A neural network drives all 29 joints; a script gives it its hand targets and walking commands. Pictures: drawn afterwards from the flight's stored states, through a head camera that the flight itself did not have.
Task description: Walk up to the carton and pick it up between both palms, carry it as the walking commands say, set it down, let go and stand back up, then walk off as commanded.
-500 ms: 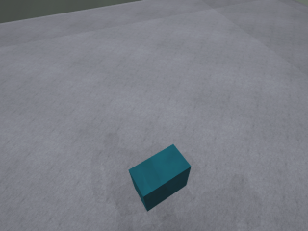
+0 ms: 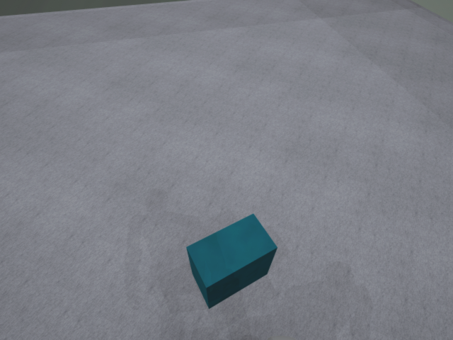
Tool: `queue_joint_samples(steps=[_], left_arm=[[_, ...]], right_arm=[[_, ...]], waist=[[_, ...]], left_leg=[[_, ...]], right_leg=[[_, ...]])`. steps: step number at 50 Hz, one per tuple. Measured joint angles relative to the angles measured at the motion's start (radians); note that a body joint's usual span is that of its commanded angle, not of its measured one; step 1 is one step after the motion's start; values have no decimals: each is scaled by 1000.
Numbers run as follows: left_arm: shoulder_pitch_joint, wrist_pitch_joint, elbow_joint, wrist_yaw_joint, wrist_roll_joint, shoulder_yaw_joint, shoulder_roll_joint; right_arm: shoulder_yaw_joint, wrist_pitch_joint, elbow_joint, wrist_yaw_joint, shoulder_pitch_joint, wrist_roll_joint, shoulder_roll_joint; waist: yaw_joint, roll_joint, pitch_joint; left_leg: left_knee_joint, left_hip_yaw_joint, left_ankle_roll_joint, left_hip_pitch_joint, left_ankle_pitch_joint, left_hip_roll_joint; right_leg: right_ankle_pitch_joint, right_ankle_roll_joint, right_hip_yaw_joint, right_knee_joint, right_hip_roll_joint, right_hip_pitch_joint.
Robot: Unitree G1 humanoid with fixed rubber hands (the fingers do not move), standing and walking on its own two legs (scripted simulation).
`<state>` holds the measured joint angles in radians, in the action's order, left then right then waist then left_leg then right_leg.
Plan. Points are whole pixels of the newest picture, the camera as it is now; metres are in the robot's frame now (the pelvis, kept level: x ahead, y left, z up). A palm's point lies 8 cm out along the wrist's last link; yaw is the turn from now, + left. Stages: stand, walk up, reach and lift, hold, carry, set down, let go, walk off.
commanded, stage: walk up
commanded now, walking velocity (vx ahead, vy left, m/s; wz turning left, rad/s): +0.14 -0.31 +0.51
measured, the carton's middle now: (230, 262) +0.48 -0.03 -0.63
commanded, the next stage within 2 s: none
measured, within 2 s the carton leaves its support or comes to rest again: neither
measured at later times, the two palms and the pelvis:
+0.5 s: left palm out of the picture +0.04 +0.09 -0.16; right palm (390, 271) +0.27 -0.36 -0.14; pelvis +0.07 -0.14 -0.02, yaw +18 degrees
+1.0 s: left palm out of the picture -0.04 +0.05 -0.14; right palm (381, 266) +0.28 -0.36 -0.16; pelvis +0.08 -0.19 -0.02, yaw +23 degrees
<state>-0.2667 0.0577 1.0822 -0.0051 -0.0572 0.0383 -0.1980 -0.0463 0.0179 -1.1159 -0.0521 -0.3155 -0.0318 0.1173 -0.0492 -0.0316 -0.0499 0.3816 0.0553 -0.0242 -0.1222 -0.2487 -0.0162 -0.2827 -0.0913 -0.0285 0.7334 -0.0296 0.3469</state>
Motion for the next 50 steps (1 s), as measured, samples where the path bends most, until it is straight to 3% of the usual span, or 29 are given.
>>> queue_joint_samples(steps=[2, 4, 8, 10, 11, 13, 16, 19, 22, 26, 27, 29, 32, 36, 38, 40, 42, 45, 50], left_arm=[[27, -5, -37, -3, 9, 10, -42], [50, -17, -70, -3, 22, 14, -72], [89, -23, -113, -11, 38, 12, -94], [98, -27, -123, -15, 37, 12, -95], [108, -30, -120, -13, 33, 13, -84], [127, -35, -125, -12, 23, 6, -53], [137, -46, -142, -1, 21, -11, -8], [109, -55, -148, 19, 25, -26, 28], [78, -45, -132, 31, 22, -24, 34], [39, -29, -120, 34, 20, -17, 5], [31, -26, -113, 33, 21, -15, -8], [21, -9, -96, 29, 20, -5, -26], [-1, 3, -80, 16, 29, -10, -24], [-17, -16, -65, 4, 41, -41, 12], [-25, -38, -70, 11, 38, -44, 18], [-21, -57, -65, 28, 32, -36, 27], [-15, -62, -65, 43, 26, -31, 30], [-19, -49, -71, 62, 21, -13, 27], [-17, -29, -68, 63, 18, 20, -20]], right_arm=[[-13, 6, -10, -9, -38, -2, 9], [-30, 13, -28, -12, -65, -2, 32], [-61, 27, -31, -15, -89, -4, 93], [-62, 31, -20, -11, -88, 0, 122], [-63, 34, -15, -8, -75, 0, 139], [-60, 40, 10, -4, -41, -3, 166], [-48, 35, 45, 8, 20, 0, 189], [-41, 27, 79, 26, 103, 6, 205], [-25, 21, 126, 42, 183, 8, 192], [7, 9, 184, 49, 251, 2, 147], [12, 4, 194, 48, 263, -5, 129], [22, 0, 210, 47, 280, -14, 90], [26, -1, 209, 42, 292, -7, 55], [14, 24, 194, 38, 290, 6, 54], [10, 41, 189, 42, 289, 11, 69], [3, 56, 185, 47, 289, 20, 101], [-7, 68, 185, 52, 282, 24, 132], [-13, 79, 183, 61, 278, 25, 158], [9, 81, 203, 82, 251, 19, 138]], waist=[[-10, -20, -17], [-12, -30, -30], [-10, -25, -51], [-14, -15, -51], [-15, 14, -63], [-27, 56, -83], [-8, 68, -92], [27, 82, -76], [45, 79, -50], [77, 57, -13], [81, 39, -9], [98, -13, -10], [119, -44, -21], [117, 4, -27], [131, 26, -30], [138, 69, -44], [141, 98, -65], [148, 107, -85], [109, 70, -79]], left_leg=[[-15, 38, -19, -8, 13, -8], [-19, 66, -42, -18, 14, -22], [15, 95, -94, -36, -21, -56], [71, 116, -121, -60, -63, -76], [113, 135, -113, -74, -93, -101], [266, 136, -58, -146, -197, -106], [565, 29, -14, -281, -289, -54], [702, -66, 18, -353, -272, -15], [633, -130, 38, -348, -255, 4], [335, -153, 59, -243, -153, 6], [309, -147, 74, -234, -77, 8], [322, -149, 90, -228, -84, 24], [252, -154, 79, -175, -79, 24], [183, -128, 56, -136, -43, 14], [223, -129, 45, -154, -63, 15], [367, -104, 21, -212, -159, 13], [612, -70, 5, -291, -265, 41], [814, -69, -18, -364, -274, 64], [593, -73, -16, -324, -187, 21]], right_leg=[[11, -8, 10, 104, 3, 59], [3, -8, 20, 97, -10, 87], [-10, 12, 71, -80, -42, 64], [68, 18, 74, -196, -47, 21], [105, 27, 48, -189, -25, 17], [67, 54, -7, -157, -8, 11], [22, 80, -64, -150, -29, -12], [16, 95, -104, -168, -28, -36], [-10, 111, -154, -160, -25, -58], [-80, 129, -222, -87, -9, -64], [-108, 127, -227, -49, -13, -57], [-160, 95, -159, 36, -14, -20], [-166, 74, -65, 157, -16, 38], [-96, 61, -25, 54, -56, 15], [59, 60, -15, -87, -83, -29], [-5, 40, -35, -84, -81, -34], [-33, 37, -49, -64, -90, -30], [-19, 34, -38, -75, -107, -12], [17, 17, -47, -101, -135, 24]])
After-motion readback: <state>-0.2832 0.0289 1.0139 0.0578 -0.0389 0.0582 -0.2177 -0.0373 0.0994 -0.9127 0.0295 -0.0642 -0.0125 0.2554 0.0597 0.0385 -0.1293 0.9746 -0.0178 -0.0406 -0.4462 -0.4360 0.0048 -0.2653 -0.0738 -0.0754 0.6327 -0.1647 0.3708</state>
